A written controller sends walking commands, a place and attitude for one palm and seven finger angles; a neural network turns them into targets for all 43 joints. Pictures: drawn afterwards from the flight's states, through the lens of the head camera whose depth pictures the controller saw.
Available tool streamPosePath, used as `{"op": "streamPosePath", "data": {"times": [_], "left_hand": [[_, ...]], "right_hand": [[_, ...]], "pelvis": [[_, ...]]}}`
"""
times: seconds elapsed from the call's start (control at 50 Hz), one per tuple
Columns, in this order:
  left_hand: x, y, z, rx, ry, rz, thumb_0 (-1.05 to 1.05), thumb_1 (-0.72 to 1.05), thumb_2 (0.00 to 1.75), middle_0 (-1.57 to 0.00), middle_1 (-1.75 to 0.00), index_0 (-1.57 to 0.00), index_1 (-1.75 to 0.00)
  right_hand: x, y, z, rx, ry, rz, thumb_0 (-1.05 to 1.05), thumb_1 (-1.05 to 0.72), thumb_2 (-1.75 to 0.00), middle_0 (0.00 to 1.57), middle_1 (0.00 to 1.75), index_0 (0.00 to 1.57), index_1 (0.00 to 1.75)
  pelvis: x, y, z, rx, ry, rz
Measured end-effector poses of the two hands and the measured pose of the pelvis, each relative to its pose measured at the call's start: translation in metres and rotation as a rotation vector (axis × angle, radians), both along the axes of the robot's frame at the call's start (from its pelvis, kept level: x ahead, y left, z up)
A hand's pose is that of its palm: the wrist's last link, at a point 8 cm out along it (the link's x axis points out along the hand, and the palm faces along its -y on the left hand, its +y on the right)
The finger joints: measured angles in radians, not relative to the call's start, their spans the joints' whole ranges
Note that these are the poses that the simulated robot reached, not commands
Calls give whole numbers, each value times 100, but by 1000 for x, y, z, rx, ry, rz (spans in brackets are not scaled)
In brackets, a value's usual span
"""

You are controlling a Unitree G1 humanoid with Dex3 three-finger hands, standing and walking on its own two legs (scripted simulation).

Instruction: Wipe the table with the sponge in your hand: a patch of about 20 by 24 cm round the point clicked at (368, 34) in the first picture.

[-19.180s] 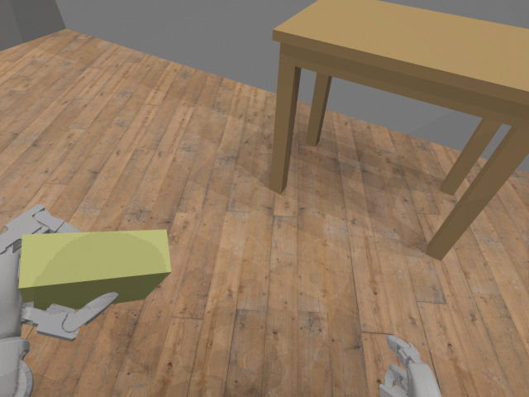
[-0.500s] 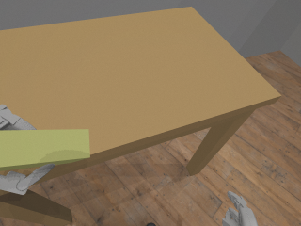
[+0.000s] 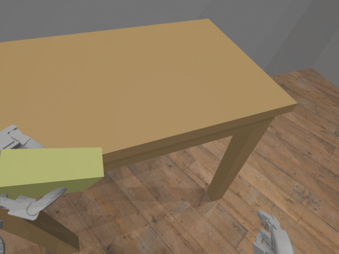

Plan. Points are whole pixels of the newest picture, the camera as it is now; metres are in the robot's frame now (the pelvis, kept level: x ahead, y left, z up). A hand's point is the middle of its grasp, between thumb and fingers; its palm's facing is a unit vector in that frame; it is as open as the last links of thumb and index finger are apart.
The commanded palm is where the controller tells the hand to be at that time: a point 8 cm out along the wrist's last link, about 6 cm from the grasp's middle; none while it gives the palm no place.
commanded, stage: come to a stop and stand still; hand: left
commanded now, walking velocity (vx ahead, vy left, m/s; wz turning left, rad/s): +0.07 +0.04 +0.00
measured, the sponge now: (66, 173) +0.22 +0.20 +0.14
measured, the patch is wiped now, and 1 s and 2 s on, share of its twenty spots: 0.00 0.00 0.00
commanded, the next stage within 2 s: look again from close up in 0.72 s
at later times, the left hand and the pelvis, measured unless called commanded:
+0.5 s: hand (12, 139) +0.27 +0.30 +0.17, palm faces +0.29 -0.89 -0.35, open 9.4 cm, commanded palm +0.20 +0.35 +0.18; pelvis +0.02 +0.08 +0.00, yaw -5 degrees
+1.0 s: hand (6, 144) +0.25 +0.31 +0.17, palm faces +0.39 -0.85 -0.35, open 9.4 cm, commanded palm +0.19 +0.34 +0.18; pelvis +0.01 +0.07 +0.01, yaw -4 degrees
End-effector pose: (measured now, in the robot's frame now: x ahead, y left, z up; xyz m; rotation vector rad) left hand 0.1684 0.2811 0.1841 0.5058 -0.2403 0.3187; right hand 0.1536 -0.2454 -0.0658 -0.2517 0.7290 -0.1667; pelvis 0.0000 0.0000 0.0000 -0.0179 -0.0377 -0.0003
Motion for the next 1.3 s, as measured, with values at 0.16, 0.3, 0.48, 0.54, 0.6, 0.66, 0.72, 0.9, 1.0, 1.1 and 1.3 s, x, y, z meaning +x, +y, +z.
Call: {"op": "streamPosePath", "data": {"times": [0.16,0.3,0.48,0.54,0.6,0.66,0.72,0.9,1.0,1.1,1.3], "left_hand": [[19,28,5,18,-63,8,-1,-43,102,-81,-137,-80,-138],[54,69,18,34,-209,10,-1,-43,102,-81,-138,-80,-138],[62,63,-6,-73,-118,-134,-1,-42,103,-79,-140,-78,-140],[65,78,-1,-16,-121,-111,-1,-42,103,-79,-139,-79,-140],[65,89,0,-6,-110,-77,-1,-42,103,-80,-139,-79,-140],[63,90,-1,-23,-101,-53,-1,-42,103,-80,-139,-79,-140],[59,86,-2,-47,-96,-38,-1,-42,103,-79,-139,-79,-140],[50,77,-4,-72,-83,5,0,-42,103,-79,-140,-79,-140],[46,66,-3,-72,-68,8,0,-42,103,-79,-140,-79,-140],[42,56,-4,-71,-43,0,0,-42,103,-79,-140,-79,-140],[34,48,-7,-78,-12,8,-1,-43,103,-80,-139,-79,-140]], "right_hand": [[-12,16,-7,-11,36,4,1,-90,-89,19,30,20,30],[-15,60,-3,23,14,92,1,-90,-89,20,30,20,30],[2,101,5,25,-11,48,1,-90,-89,20,30,21,30],[13,111,7,29,-19,55,1,-90,-89,20,30,21,30],[23,118,7,42,-37,62,1,-90,-89,20,30,21,30],[29,122,6,54,-47,72,1,-90,-89,20,30,21,30],[31,123,5,60,-42,80,1,-90,-89,20,30,21,30],[27,107,4,51,-21,67,1,-90,-89,20,30,21,30],[22,91,4,42,-18,44,1,-90,-89,20,30,21,30],[16,75,4,31,-18,19,1,-90,-89,20,30,21,30],[8,59,3,19,-16,-9,1,-90,-89,20,30,20,30]], "pelvis": [[4,17,0,-1,-9,11],[10,40,-1,-4,14,-47],[19,81,3,3,15,-78],[19,87,3,2,16,-88],[19,92,3,3,17,-102],[19,94,2,0,16,-103],[18,94,3,-4,17,-97],[15,81,5,-3,14,-83],[14,72,6,-4,11,-78],[12,65,7,-4,9,-75],[8,57,8,-5,2,-71]]}}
